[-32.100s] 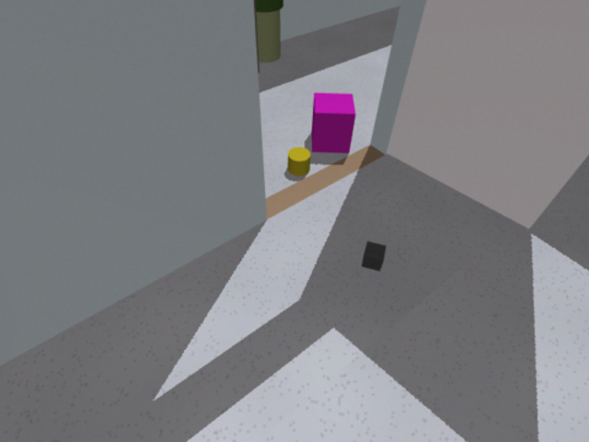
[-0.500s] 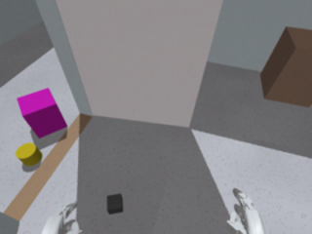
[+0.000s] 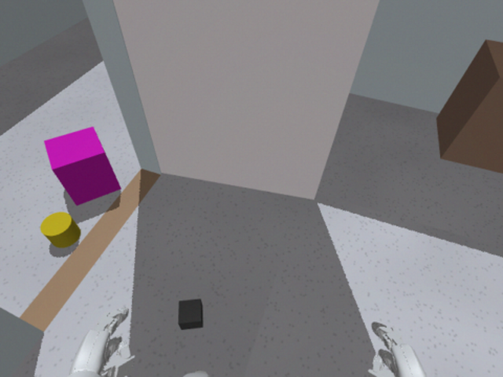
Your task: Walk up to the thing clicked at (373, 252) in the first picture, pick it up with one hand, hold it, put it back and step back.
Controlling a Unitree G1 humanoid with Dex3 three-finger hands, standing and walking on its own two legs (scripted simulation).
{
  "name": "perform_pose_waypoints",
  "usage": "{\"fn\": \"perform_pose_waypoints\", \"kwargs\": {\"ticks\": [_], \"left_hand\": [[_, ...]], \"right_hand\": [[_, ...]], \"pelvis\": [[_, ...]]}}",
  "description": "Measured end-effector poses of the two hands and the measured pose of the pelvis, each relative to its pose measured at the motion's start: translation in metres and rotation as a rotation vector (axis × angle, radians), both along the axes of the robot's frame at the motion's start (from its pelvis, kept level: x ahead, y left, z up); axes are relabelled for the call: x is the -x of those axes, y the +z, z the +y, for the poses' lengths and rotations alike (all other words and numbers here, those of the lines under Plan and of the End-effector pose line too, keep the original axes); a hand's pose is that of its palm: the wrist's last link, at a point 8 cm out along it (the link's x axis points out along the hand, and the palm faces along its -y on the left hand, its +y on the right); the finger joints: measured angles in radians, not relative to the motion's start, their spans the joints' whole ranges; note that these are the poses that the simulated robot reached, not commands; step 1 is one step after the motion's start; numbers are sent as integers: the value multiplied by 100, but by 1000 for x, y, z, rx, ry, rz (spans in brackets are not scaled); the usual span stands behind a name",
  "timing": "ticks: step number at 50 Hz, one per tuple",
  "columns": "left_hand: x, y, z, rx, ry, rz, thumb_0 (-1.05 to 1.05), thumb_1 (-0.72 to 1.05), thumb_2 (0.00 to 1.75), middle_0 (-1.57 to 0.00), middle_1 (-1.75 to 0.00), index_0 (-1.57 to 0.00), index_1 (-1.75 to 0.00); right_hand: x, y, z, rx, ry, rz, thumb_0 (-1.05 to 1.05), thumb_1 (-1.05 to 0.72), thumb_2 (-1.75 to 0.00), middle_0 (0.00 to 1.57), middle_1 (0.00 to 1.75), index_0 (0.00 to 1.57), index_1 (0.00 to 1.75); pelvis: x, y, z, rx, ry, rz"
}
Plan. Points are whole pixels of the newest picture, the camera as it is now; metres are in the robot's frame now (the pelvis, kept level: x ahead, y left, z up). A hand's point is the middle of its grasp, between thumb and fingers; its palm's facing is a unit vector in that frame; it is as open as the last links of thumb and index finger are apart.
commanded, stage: stand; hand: left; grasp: from above
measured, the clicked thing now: (191, 314) +0.43 +0.20 -0.69
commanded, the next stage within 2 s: none
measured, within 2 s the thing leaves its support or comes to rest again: neither
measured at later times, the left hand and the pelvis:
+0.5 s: hand out of the picture +0.04 +0.25 -0.12, palm faces +0.04 -0.95 -0.32, open 7.3 cm; pelvis +0.00 +0.02 +0.05, yaw +0 degrees
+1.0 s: hand out of the picture +0.03 +0.24 -0.11, palm faces +0.02 -0.94 -0.33, open 7.3 cm; pelvis -0.01 +0.00 +0.06, yaw +0 degrees
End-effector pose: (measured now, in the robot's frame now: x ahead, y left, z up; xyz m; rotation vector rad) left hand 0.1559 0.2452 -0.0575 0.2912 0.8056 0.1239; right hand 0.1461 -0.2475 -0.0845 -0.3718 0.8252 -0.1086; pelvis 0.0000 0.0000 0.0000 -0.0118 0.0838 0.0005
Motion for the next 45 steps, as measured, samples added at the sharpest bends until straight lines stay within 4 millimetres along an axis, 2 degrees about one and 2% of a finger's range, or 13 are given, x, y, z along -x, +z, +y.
{"fn": "perform_pose_waypoints", "kwargs": {"ticks": [4, 10, 16, 23, 33, 45], "left_hand": [[17, -14, 19, -23, 36, 86, 1, 91, 90, -20, -30, -21, -30], [54, -27, 41, -31, 101, 228, 1, 91, 90, -20, -30, -20, -30], [90, -29, 48, -15, 147, 348, 1, 91, 90, -20, -30, -20, -30], [119, -26, 49, -3, 179, 437, 1, 91, 90, -20, -30, -20, -30], [135, -18, 49, -22, 189, 468, 1, 91, 90, -20, -30, -20, -30], [134, -15, 42, -28, 181, 464, 1, 91, 90, -20, -30, -20, -30]], "right_hand": [[17, -1, -12, -18, -36, 120, 1, -90, -90, 21, 30, 21, 30], [46, 5, -22, -7, -117, 212, 1, -90, -90, 21, 30, 21, 30], [70, 7, -15, -15, -157, 297, 1, -90, -90, 21, 30, 21, 30], [84, 8, -4, -45, -175, 347, 0, -90, -90, 21, 30, 21, 30], [92, 9, -8, -68, -186, 358, 0, -90, -90, 21, 30, 21, 30], [103, 11, -29, -51, -198, 385, 0, -90, -90, 21, 30, 21, 30]], "pelvis": [[1, 10, 2, -13, 0, -39], [-1, 23, 9, -9, -5, -83], [-2, 36, 15, -3, -6, -115], [0, 47, 18, -7, -6, -147], [7, 53, 13, -13, -4, -167], [11, 55, 3, -8, -1, -169]]}}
